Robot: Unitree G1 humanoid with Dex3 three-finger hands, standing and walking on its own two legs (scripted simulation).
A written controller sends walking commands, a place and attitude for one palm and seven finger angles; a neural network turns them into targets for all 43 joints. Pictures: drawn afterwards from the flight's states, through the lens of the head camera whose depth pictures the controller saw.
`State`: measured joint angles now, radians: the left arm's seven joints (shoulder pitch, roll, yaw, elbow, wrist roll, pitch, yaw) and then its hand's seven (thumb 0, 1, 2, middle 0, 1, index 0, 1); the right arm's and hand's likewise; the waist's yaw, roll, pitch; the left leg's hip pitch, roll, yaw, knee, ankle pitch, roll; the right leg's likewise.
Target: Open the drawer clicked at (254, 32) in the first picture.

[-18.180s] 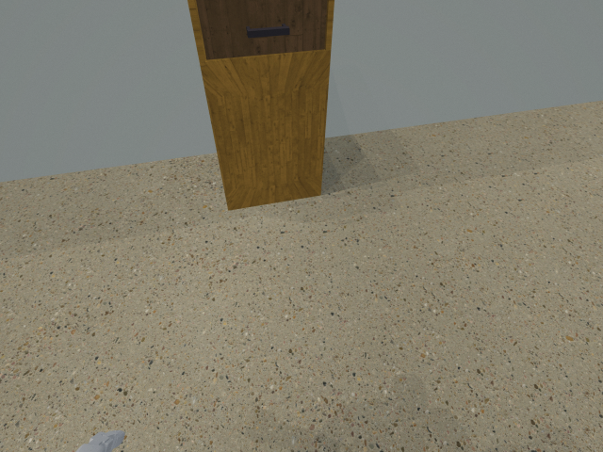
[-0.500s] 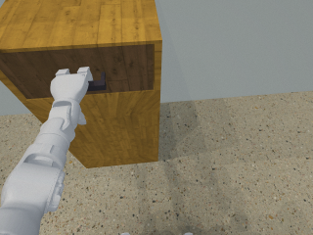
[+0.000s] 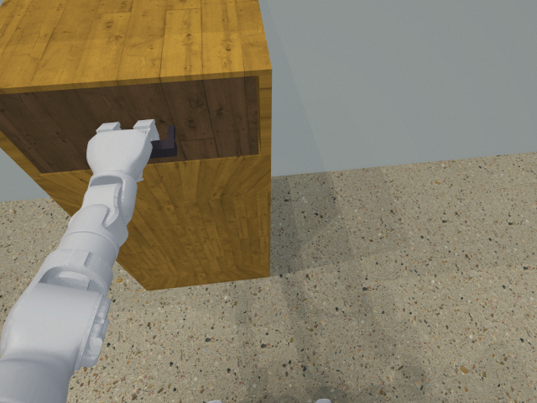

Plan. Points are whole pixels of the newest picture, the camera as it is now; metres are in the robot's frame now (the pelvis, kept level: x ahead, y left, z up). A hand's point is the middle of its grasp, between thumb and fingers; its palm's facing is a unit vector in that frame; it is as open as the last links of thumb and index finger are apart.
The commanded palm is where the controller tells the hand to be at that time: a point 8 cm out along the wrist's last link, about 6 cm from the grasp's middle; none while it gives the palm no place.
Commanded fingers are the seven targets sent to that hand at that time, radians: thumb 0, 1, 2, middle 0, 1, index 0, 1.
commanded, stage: pull the drawer open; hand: left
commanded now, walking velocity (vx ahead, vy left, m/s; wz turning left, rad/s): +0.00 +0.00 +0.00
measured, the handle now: (135, 142) +0.52 +0.20 +0.06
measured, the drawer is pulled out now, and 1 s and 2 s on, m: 0.00 0.09 0.23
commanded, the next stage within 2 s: none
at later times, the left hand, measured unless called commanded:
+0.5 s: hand (132, 191) +0.44 +0.20 +0.04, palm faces -0.01 -0.06 -1.00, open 5.3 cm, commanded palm +0.40 +0.21 +0.09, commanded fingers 0.00 0.90 0.90 -0.40 -1.35 -0.40 -1.35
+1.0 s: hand (128, 222) +0.38 +0.20 +0.04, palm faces -0.02 -0.06 -1.00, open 5.3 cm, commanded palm +0.35 +0.20 +0.09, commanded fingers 0.00 0.90 0.90 -0.40 -1.35 -0.40 -1.35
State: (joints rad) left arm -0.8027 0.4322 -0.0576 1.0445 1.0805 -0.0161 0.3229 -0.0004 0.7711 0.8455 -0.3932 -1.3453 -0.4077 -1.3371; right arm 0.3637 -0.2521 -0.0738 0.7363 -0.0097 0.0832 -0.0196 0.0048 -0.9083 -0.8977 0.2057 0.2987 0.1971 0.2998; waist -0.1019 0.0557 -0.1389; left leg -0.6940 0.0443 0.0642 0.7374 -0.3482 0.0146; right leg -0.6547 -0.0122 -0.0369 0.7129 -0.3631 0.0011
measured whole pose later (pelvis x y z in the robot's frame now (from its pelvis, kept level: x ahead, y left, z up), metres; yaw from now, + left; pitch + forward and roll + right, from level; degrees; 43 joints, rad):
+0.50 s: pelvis +0.02 +0.00 +0.01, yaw +0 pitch +15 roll +0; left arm -0.53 0.38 -0.07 0.77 1.05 0.00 0.31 0.01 0.78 0.83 -0.34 -1.35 -0.41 -1.34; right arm 0.30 -0.25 -0.08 0.70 0.01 0.11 -0.01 0.01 -0.91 -0.90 0.20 0.30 0.20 0.30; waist -0.05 0.06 -0.15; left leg -0.57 0.04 0.08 0.67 -0.35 0.01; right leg -0.54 -0.01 -0.02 0.65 -0.37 0.00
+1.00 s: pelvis +0.02 -0.01 +0.01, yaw +1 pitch +10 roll +1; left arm -0.33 0.35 -0.13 0.55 1.03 0.05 0.27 0.01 0.77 0.84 -0.34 -1.35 -0.41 -1.34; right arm 0.22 -0.25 -0.06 0.66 0.01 0.11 -0.03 0.01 -0.91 -0.90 0.20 0.30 0.20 0.30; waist 0.00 0.06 -0.12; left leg -0.47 0.03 0.06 0.63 -0.34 -0.01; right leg -0.45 -0.02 -0.04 0.65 -0.38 -0.02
